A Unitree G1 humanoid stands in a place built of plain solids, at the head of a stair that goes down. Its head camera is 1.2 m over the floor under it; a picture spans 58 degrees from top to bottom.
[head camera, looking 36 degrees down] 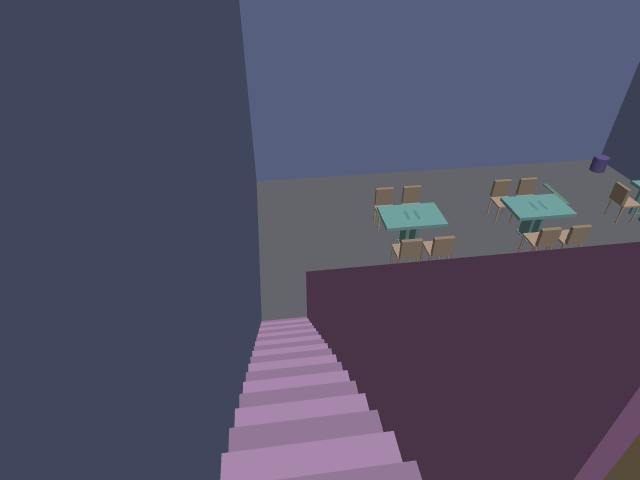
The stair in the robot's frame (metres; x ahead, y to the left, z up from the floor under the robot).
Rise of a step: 0.20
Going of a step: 0.23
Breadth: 0.74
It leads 8 degrees to the left of straight ahead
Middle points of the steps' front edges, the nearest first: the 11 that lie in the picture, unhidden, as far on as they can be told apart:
0.99 0.04 -0.59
1.22 0.08 -0.79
1.45 0.11 -0.98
1.68 0.14 -1.18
1.91 0.17 -1.38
2.14 0.20 -1.57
2.37 0.23 -1.77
2.60 0.26 -1.97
2.83 0.29 -2.16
3.06 0.33 -2.36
3.29 0.36 -2.56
